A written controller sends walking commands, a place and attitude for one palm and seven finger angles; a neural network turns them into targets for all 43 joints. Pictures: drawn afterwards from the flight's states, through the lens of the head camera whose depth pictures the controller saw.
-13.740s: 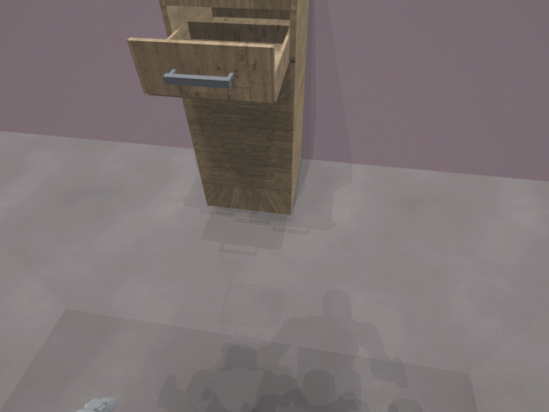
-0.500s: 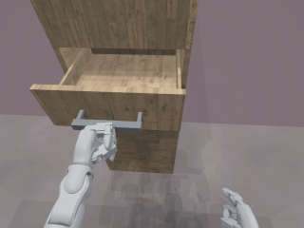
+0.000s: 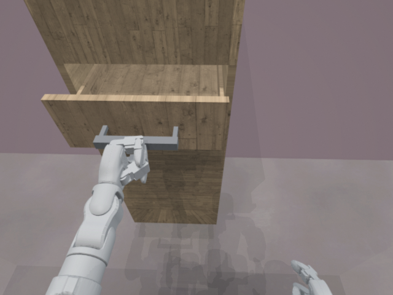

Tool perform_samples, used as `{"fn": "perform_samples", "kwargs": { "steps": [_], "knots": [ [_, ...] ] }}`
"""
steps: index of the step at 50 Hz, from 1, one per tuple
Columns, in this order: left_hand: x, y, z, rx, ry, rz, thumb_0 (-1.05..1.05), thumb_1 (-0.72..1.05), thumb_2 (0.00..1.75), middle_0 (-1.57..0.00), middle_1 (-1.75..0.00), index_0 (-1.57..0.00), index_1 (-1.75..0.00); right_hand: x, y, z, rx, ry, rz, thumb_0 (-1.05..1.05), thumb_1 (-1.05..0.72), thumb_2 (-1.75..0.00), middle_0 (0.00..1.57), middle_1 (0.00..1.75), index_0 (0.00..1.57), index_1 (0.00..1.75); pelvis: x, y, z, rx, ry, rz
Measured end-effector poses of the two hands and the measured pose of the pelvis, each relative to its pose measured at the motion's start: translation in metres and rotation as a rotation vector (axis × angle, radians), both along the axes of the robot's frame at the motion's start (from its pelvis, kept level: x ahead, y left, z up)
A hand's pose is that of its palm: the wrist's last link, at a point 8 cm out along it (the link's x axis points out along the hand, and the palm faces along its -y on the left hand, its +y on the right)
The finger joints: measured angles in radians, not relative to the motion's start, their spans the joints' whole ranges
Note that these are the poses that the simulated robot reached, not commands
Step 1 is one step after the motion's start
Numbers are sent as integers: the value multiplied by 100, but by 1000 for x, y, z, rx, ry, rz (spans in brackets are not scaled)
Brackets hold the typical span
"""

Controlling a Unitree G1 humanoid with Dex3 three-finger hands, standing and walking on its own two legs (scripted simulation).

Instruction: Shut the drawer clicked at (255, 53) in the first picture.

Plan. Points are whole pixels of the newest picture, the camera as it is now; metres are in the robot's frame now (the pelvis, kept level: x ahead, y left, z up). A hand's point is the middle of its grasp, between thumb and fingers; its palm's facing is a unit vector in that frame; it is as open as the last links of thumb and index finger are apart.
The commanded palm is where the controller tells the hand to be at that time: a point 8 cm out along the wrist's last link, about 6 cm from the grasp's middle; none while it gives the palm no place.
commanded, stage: push the drawer shut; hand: left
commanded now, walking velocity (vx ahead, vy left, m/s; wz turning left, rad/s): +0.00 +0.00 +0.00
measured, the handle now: (138, 136) +0.43 +0.14 +0.10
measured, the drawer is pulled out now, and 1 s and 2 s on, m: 0.13 0.00 0.00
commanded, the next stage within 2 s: pull the fist back off the drawer in 1.26 s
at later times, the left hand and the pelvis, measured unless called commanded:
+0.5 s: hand (147, 142) +0.41 +0.12 +0.10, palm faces -0.02 -1.00 -0.04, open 3.1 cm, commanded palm +0.40 +0.17 +0.10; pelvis -0.01 +0.00 +0.00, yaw +0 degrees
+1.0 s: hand (152, 118) +0.48 +0.12 +0.10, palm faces -0.01 -1.00 -0.02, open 3.1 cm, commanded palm +0.46 +0.18 +0.10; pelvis +0.00 +0.01 -0.01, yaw -2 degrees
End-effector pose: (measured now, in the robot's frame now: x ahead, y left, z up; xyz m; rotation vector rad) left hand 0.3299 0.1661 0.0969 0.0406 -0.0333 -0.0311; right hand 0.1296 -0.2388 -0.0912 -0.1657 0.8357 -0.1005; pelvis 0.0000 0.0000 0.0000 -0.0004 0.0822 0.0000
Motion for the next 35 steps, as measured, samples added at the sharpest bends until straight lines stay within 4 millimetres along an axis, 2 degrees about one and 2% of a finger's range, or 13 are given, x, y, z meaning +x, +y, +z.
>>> {"fn": "perform_samples", "kwargs": {
  "steps": [12, 35],
  "knots": [
    [24, 4, -2, 0, 4, 11, 0, 74, 88, -140, -160, -140, -160, -24, -10, -8, -17, 76, -29, 1, -91, -90, 20, 30, 20, 30, -7, -2, -1, -5, 16, 5],
    [89, 4, -1, -7, 21, 22, -1, 73, 87, -140, -160, -140, -160, -88, -12, -21, -32, 244, -105, 1, -91, -90, 20, 30, 20, 30, -9, 5, -5, -12, 76, -4]
  ]
}}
